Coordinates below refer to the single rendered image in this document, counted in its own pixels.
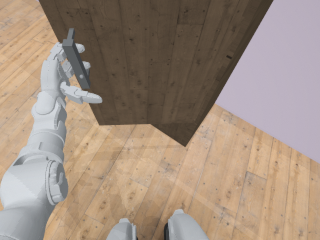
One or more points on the cupboard door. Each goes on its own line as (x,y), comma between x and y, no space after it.
(151,61)

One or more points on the left robot upper arm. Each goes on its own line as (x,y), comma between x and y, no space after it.
(30,193)

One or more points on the right robot thigh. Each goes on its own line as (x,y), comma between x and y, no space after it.
(183,227)

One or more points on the handle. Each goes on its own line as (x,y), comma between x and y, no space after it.
(75,60)

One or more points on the left robot hand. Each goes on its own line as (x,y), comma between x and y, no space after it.
(53,74)

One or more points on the right robot shin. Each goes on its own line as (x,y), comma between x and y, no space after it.
(178,211)

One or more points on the robot left forearm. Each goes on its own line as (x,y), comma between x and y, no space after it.
(48,135)

